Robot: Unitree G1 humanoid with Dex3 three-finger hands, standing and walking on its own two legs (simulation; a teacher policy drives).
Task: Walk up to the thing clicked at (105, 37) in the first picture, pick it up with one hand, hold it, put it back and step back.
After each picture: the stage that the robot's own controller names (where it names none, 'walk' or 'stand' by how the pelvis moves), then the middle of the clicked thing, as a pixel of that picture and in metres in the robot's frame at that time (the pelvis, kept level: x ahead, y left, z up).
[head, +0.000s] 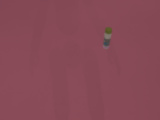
stand; (107, 38) +1.31 -0.25 -0.66
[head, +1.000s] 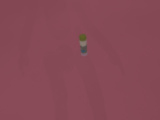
walk; (83, 45) +1.21 +0.10 -0.63
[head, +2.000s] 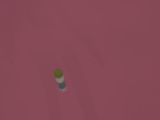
walk; (60, 80) +0.78 +0.28 -0.65
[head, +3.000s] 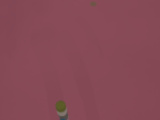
stand; (62, 112) +0.48 +0.20 -0.63
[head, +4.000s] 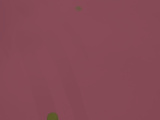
stand; out of the picture +0.43 +0.21 -0.66
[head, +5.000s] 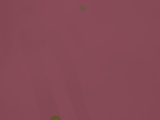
stand; out of the picture +0.40 +0.20 -0.66
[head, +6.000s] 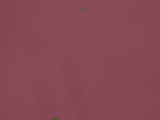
stand; out of the picture +0.38 +0.20 -0.66
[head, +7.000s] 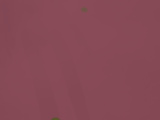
stand; out of the picture +0.39 +0.20 -0.66
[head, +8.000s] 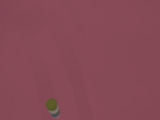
go down; (53, 109) +0.42 +0.20 -0.63
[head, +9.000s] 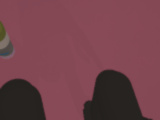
go down; (0, 41) +0.47 +0.27 -0.23
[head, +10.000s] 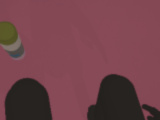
close in; (12, 44) +0.47 +0.26 -0.24
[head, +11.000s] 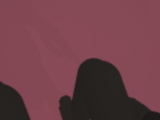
close; out of the picture +0.44 +0.31 -0.16
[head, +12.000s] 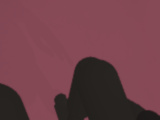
lift; out of the picture +0.43 +0.31 -0.16
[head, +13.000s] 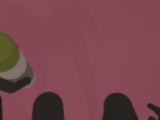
lift; (14, 67) +0.34 +0.21 +0.02
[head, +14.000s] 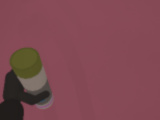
hold; (36, 83) +0.32 +0.16 +0.04
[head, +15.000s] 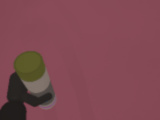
hold; (39, 85) +0.31 +0.16 +0.04
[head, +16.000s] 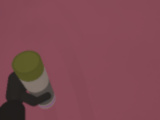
hold; (38, 84) +0.32 +0.16 +0.04
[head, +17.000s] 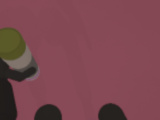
crouch; (21, 60) +0.40 +0.20 -0.02
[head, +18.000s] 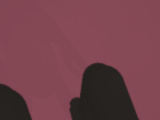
lower; out of the picture +0.45 +0.31 -0.12
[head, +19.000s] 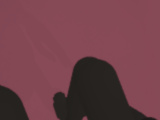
lower; out of the picture +0.43 +0.33 -0.16
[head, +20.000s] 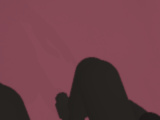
lower; out of the picture +0.43 +0.33 -0.16
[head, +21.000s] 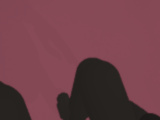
lower; out of the picture +0.42 +0.32 -0.16
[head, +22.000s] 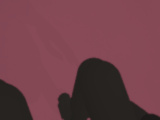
lower; out of the picture +0.42 +0.31 -0.16
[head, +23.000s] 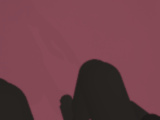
open; out of the picture +0.41 +0.31 -0.16
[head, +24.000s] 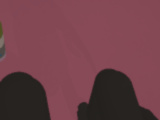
stand; out of the picture +0.43 +0.29 -0.19
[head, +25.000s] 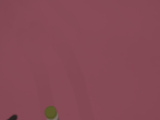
stand; (52, 117) +0.39 +0.19 -0.57
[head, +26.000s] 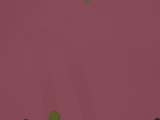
stand; out of the picture +0.41 +0.20 -0.60
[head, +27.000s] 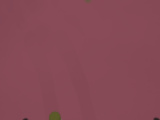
stand; out of the picture +0.40 +0.19 -0.60
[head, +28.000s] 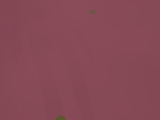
stand; out of the picture +0.42 +0.18 -0.65
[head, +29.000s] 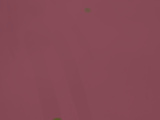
stand; out of the picture +0.39 +0.19 -0.66
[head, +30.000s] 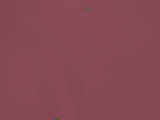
stand; out of the picture +0.38 +0.20 -0.66
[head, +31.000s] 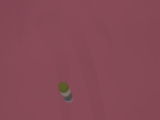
walk; (66, 93) +0.54 +0.23 -0.63
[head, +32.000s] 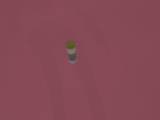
walk; (71, 52) +0.91 +0.14 -0.63
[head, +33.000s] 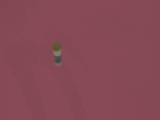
stand; (57, 55) +1.03 +0.20 -0.64
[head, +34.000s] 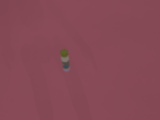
stand; (65, 60) +0.99 +0.20 -0.66
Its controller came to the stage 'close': yes
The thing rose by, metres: 0.69
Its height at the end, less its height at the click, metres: +0.00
